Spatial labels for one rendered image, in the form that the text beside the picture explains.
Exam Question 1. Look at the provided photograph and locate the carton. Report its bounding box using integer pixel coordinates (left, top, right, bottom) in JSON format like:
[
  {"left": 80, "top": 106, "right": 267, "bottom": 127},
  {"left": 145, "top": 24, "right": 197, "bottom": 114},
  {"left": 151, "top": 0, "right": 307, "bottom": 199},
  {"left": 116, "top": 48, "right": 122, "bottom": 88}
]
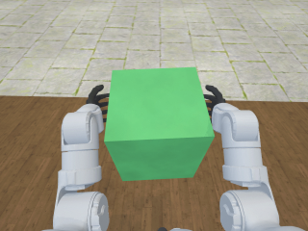
[{"left": 104, "top": 66, "right": 215, "bottom": 181}]

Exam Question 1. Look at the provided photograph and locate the robot left forearm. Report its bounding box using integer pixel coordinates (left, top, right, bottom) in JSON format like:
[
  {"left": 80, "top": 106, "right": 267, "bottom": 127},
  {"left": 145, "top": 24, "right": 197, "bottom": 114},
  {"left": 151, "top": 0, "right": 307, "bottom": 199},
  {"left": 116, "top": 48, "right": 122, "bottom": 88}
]
[{"left": 53, "top": 103, "right": 104, "bottom": 228}]

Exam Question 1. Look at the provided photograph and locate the right robot upper arm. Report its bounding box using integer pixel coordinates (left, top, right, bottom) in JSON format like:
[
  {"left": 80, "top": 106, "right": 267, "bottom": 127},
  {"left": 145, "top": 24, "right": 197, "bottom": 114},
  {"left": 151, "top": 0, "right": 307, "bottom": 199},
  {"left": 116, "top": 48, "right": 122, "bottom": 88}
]
[{"left": 219, "top": 190, "right": 305, "bottom": 231}]

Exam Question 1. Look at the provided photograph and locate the robot left hand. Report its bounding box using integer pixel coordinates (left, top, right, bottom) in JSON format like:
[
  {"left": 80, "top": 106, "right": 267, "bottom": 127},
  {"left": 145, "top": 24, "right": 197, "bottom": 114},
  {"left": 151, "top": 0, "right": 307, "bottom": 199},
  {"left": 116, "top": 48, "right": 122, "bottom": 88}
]
[{"left": 86, "top": 85, "right": 110, "bottom": 122}]

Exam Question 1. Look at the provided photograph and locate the left robot upper arm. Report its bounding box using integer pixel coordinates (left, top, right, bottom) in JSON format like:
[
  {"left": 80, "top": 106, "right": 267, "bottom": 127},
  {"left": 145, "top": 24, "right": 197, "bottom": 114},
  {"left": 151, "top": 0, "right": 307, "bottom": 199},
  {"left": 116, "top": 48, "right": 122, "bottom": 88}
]
[{"left": 41, "top": 192, "right": 110, "bottom": 231}]

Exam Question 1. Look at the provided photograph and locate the robot right forearm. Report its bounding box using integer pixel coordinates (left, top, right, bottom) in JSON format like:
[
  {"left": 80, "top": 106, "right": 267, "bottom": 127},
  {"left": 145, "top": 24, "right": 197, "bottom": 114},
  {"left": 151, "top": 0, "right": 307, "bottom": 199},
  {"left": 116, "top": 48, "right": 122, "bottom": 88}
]
[{"left": 212, "top": 103, "right": 279, "bottom": 222}]

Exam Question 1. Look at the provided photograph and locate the robot right hand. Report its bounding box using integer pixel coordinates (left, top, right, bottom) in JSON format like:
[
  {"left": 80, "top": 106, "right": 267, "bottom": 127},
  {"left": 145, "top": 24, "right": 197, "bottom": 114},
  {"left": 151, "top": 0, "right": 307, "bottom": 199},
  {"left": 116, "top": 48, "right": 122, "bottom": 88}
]
[{"left": 203, "top": 85, "right": 226, "bottom": 123}]

